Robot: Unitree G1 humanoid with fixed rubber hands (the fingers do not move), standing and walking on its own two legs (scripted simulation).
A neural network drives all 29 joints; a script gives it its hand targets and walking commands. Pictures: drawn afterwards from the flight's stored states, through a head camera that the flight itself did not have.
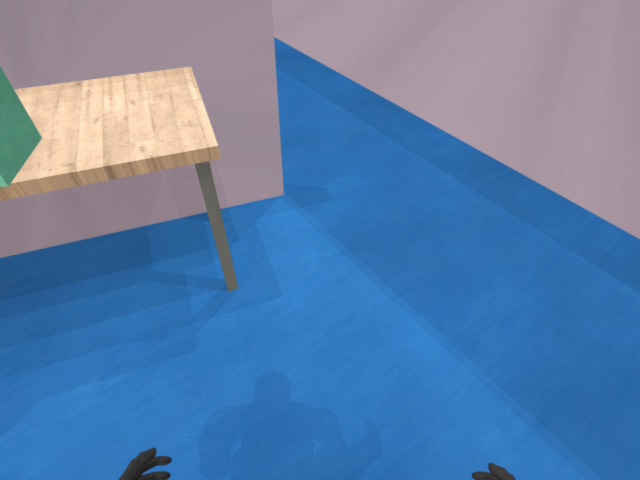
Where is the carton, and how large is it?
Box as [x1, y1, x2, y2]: [0, 66, 41, 186]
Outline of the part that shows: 0,66 0,186 8,185 41,137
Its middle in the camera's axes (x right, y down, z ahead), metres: -0.82 -0.29 +0.85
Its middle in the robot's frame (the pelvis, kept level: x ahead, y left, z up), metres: +0.84 +0.83 +0.02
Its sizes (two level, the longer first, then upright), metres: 0.210 0.200 0.250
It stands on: a table, 0.66 m high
